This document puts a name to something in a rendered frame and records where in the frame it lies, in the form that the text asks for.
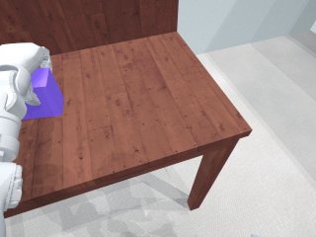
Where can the sponge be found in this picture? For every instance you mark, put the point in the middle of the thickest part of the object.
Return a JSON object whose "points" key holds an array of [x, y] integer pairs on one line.
{"points": [[49, 95]]}

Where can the robot left forearm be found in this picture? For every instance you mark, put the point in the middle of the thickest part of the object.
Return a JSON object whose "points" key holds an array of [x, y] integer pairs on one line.
{"points": [[15, 81]]}

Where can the table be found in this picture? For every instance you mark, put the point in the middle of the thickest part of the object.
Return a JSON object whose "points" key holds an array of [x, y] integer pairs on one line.
{"points": [[136, 99]]}

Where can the robot left upper arm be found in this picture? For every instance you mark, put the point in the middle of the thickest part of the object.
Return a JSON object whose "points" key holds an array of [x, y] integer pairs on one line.
{"points": [[10, 190]]}

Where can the robot left hand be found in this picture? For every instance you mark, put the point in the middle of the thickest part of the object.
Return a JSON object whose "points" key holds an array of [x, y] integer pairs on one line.
{"points": [[30, 56]]}

